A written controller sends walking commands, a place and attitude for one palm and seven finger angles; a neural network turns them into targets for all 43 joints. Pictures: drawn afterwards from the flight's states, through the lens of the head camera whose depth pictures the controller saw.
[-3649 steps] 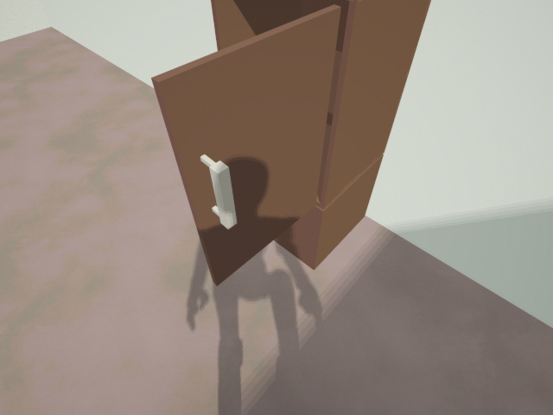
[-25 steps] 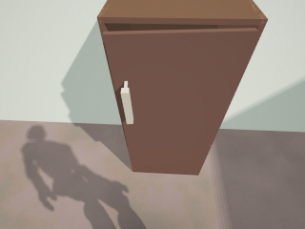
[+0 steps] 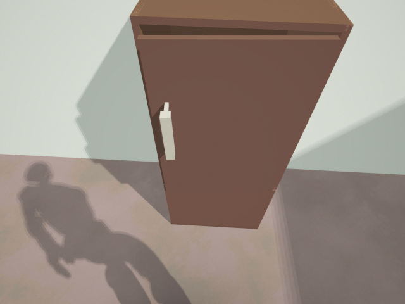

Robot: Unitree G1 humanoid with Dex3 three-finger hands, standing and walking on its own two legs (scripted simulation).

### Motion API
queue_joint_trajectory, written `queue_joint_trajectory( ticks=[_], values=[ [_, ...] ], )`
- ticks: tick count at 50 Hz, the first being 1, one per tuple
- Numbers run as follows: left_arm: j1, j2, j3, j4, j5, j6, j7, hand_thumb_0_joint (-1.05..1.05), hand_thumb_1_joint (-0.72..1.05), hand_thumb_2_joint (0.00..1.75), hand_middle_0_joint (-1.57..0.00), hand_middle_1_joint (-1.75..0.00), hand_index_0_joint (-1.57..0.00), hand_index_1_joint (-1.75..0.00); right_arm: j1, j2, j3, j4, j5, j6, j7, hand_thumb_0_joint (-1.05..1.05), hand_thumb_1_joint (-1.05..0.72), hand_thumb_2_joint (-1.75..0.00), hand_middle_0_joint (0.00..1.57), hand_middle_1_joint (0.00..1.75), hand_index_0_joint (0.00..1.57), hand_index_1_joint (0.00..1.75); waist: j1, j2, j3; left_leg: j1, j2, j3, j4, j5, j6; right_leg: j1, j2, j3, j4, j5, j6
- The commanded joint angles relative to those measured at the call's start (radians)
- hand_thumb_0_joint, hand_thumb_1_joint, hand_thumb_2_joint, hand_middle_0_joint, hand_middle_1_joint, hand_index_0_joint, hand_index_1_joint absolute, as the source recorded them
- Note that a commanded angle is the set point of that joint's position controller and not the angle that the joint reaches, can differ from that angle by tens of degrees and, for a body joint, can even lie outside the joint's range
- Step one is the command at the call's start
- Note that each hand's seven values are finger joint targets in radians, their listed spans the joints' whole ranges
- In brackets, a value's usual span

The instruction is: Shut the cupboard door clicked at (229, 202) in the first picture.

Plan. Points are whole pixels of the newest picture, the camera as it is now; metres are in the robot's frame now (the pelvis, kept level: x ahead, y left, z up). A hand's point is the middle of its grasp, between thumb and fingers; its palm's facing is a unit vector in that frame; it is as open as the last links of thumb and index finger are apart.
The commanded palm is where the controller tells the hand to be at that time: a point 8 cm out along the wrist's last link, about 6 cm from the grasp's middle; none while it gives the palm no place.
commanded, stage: look again from close up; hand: left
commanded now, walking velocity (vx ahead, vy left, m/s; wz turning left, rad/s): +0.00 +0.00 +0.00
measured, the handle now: (168, 131) +0.52 +0.11 +0.01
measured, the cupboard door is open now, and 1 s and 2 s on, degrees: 5 5 5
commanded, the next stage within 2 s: shuffle to correct the standing spot in 0.46 s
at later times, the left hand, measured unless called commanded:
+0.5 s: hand out of the picture +0.01 +0.20 -0.18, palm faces -0.01 -0.98 -0.19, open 7.4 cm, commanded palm none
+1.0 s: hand out of the picture -0.11 +0.17 -0.18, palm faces +0.08 -0.98 -0.17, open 7.4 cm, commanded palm none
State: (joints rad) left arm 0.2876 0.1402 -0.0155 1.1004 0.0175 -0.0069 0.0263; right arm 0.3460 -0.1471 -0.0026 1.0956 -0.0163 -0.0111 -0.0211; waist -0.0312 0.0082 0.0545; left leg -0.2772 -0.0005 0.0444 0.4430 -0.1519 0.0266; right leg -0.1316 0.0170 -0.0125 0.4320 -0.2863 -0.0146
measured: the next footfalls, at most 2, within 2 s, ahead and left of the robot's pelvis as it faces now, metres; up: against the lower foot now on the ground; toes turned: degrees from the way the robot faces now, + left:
left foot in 1.14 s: +0.02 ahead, +0.10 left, +0.00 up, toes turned +11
right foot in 1.54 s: +0.16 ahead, -0.16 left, +0.00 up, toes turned +6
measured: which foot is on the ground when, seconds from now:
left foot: down 0.00-0.90, up 0.92-1.00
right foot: down 0.00-1.00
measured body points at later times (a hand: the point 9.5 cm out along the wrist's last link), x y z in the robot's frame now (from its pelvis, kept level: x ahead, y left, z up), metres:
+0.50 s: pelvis -0.01 +0.03 +0.00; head -0.02 +0.04 +0.45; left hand +0.02 +0.26 -0.16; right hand +0.06 -0.21 -0.14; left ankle +0.05 +0.10 -0.74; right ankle -0.03 -0.11 -0.74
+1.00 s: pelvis -0.03 +0.01 +0.00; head -0.04 +0.02 +0.45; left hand -0.11 +0.22 -0.16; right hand -0.04 -0.23 -0.15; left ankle -0.01 +0.10 -0.69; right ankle -0.04 -0.09 -0.74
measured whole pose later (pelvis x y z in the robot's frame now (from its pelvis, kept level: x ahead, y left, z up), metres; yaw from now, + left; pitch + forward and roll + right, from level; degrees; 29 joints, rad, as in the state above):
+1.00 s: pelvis -0.03 +0.01 +0.00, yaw +1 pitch -1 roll +0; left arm 0.47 0.15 0.04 1.07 0.04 0.06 0.03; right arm 0.33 -0.15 -0.06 1.07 -0.02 0.06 -0.03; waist 0.01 -0.03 -0.02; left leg -0.44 0.01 0.09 0.88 -0.38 0.02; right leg -0.15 0.00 -0.11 0.40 -0.24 -0.05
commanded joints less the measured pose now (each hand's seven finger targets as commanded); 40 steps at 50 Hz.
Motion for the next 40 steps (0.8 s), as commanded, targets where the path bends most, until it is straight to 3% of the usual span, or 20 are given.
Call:
queue_joint_trajectory(
  ticks=[1,3,5,7,15,17,20,28,32,34,36,38,40],
  values=[
    [0.064,0.117,0.026,-0.080,-0.005,-0.029,0.024,0.00,0.90,0.90,-0.20,-0.30,-0.20,-0.30,0.012,-0.093,-0.022,-0.103,-0.007,-0.024,-0.009,0.00,-0.90,-0.90,0.20,0.30,0.20,0.30,0.006,-0.043,-0.123,0.075,0.084,-0.111,0.046,0.065,0.007,-0.066,-0.129,0.112,-0.047,0.133,-0.043],
    [0.050,0.117,0.029,-0.096,-0.003,-0.021,0.027,0.00,0.90,0.90,-0.20,-0.30,-0.20,-0.30,0.006,-0.105,-0.030,-0.115,-0.006,-0.013,-0.006,0.00,-0.90,-0.90,0.20,0.30,0.20,0.30,0.004,-0.105,-0.026,0.027,0.076,-0.101,0.049,0.031,0.006,-0.127,-0.127,0.117,-0.046,0.097,-0.043],
    [0.052,0.125,0.032,-0.118,0.000,-0.018,0.029,0.00,0.90,0.90,-0.20,-0.30,-0.20,-0.30,-0.004,-0.125,-0.035,-0.124,-0.005,-0.010,-0.004,0.00,-0.90,-0.90,0.20,0.30,0.20,0.30,0.008,-0.090,0.023,0.012,0.079,-0.106,0.034,0.040,0.010,-0.157,-0.112,0.110,-0.025,0.093,-0.041],
    [0.073,0.128,0.030,-0.124,0.000,-0.017,0.030,0.00,0.90,0.90,-0.20,-0.30,-0.20,-0.30,-0.015,-0.118,-0.031,-0.126,-0.004,-0.010,-0.001,0.00,-0.90,-0.90,0.20,0.30,0.20,0.30,0.017,-0.047,0.014,0.023,0.083,-0.104,0.029,0.090,0.015,-0.141,-0.103,0.104,-0.003,0.137,-0.035],
    [0.070,0.159,0.032,-0.159,0.003,-0.008,0.025,0.00,0.90,0.90,-0.20,-0.30,-0.20,-0.30,-0.094,-0.161,-0.038,-0.145,-0.001,-0.008,0.003,0.00,-0.90,-0.90,0.20,0.30,0.20,0.30,0.027,-0.006,0.003,0.051,0.097,-0.117,-0.029,0.020,0.022,-0.139,-0.092,0.099,-0.012,0.078,-0.018],
    [0.071,0.164,0.033,-0.161,0.004,-0.009,0.024,0.00,0.90,0.90,-0.20,-0.30,-0.20,-0.30,-0.106,-0.164,-0.037,-0.147,0.000,-0.011,0.004,0.00,-0.90,-0.90,0.20,0.30,0.20,0.30,0.031,-0.006,-0.022,0.068,0.098,-0.116,-0.026,0.054,0.024,-0.117,-0.097,0.098,-0.018,0.109,-0.014],
    [0.068,0.161,0.032,-0.156,0.005,-0.005,0.021,0.00,0.90,0.90,-0.20,-0.30,-0.20,-0.30,-0.120,-0.171,-0.038,-0.143,0.000,-0.010,0.005,0.00,-0.90,-0.90,0.20,0.30,0.20,0.30,0.030,0.025,-0.012,0.065,0.105,-0.129,-0.070,-0.029,0.021,-0.124,-0.094,0.090,-0.031,0.065,-0.009],
    [0.099,0.148,0.027,-0.123,0.009,-0.001,0.018,0.00,0.90,0.90,-0.20,-0.30,-0.20,-0.30,-0.119,-0.170,-0.040,-0.118,0.004,-0.004,0.008,0.00,-0.90,-0.90,0.20,0.30,0.20,0.30,0.033,0.026,-0.006,0.041,0.113,-0.157,-0.151,-0.177,0.015,-0.103,-0.095,0.073,-0.055,0.040,0.001],
    [0.154,0.111,0.024,-0.083,0.014,0.013,0.012,0.00,0.90,0.90,-0.20,-0.30,-0.20,-0.30,-0.088,-0.178,-0.047,-0.086,0.001,0.008,0.004,0.00,-0.90,-0.90,0.20,0.30,0.20,0.30,0.030,0.040,-0.013,0.012,0.160,-0.240,-0.255,-0.406,0.023,-0.087,-0.059,-0.001,0.001,-0.055,0.018],
    [0.183,0.100,0.029,-0.075,0.021,0.026,0.006,0.00,0.90,0.90,-0.20,-0.30,-0.20,-0.30,-0.084,-0.205,-0.063,-0.087,-0.001,0.017,-0.003,0.00,-0.90,-0.90,0.20,0.30,0.20,0.30,0.031,0.088,0.007,-0.011,0.201,-0.298,-0.310,-0.523,0.041,-0.115,-0.036,-0.035,0.072,-0.103,0.018],
    [0.208,0.096,0.033,-0.069,0.026,0.040,-0.001,0.00,0.90,0.90,-0.20,-0.30,-0.20,-0.30,-0.076,-0.218,-0.072,-0.086,-0.003,0.024,-0.009,0.00,-0.90,-0.90,0.20,0.30,0.20,0.30,0.036,0.095,0.021,-0.040,0.239,-0.339,-0.340,-0.562,0.070,-0.128,-0.032,-0.043,0.161,-0.132,0.009],
    [0.237,0.077,0.041,-0.067,0.021,0.052,-0.008,0.00,0.90,0.90,-0.20,-0.30,-0.20,-0.30,-0.072,-0.217,-0.080,-0.086,-0.010,0.028,-0.015,0.00,-0.90,-0.90,0.20,0.30,0.20,0.30,0.041,0.085,0.005,-0.042,0.255,-0.329,-0.345,-0.512,0.085,-0.127,-0.035,-0.042,0.188,-0.152,-0.002],
    [0.268,0.062,0.047,-0.058,0.015,0.059,-0.014,0.00,0.90,0.90,-0.20,-0.30,-0.20,-0.30,-0.072,-0.215,-0.084,-0.082,-0.015,0.034,-0.018,0.00,-0.90,-0.90,0.20,0.30,0.20,0.30,0.049,0.071,0.003,-0.076,0.245,-0.268,-0.330,-0.465,0.070,-0.064,-0.025,-0.058,0.118,-0.135,-0.011]
  ],
)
